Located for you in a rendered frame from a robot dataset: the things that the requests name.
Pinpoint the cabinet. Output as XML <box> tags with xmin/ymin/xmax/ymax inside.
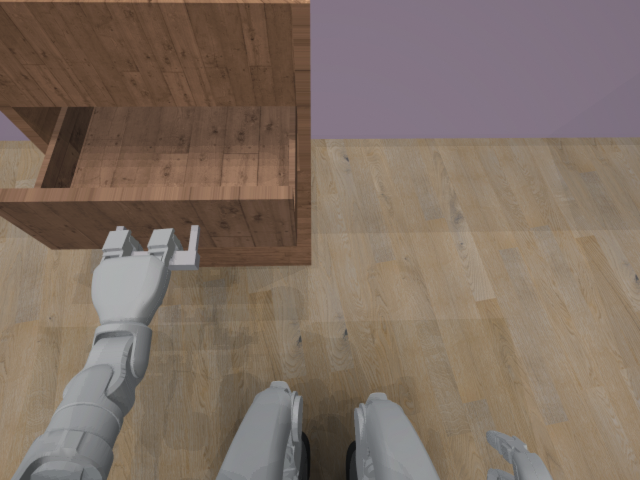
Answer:
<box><xmin>0</xmin><ymin>0</ymin><xmax>311</xmax><ymax>267</ymax></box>

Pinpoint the robot left shin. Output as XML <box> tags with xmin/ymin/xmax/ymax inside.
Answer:
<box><xmin>253</xmin><ymin>381</ymin><xmax>302</xmax><ymax>480</ymax></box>

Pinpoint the drawer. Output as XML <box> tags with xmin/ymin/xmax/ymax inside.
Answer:
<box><xmin>0</xmin><ymin>106</ymin><xmax>297</xmax><ymax>250</ymax></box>

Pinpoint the robot left forearm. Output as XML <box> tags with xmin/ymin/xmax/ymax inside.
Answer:
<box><xmin>11</xmin><ymin>321</ymin><xmax>152</xmax><ymax>480</ymax></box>

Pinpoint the right robot thigh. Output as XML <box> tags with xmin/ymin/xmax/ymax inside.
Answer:
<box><xmin>354</xmin><ymin>400</ymin><xmax>440</xmax><ymax>480</ymax></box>

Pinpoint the robot right hand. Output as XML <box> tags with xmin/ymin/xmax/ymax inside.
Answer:
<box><xmin>486</xmin><ymin>430</ymin><xmax>553</xmax><ymax>480</ymax></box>

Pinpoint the handle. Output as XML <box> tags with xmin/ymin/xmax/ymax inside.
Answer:
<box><xmin>116</xmin><ymin>225</ymin><xmax>200</xmax><ymax>271</ymax></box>

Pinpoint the robot left hand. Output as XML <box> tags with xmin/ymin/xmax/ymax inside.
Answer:
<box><xmin>91</xmin><ymin>228</ymin><xmax>184</xmax><ymax>326</ymax></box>

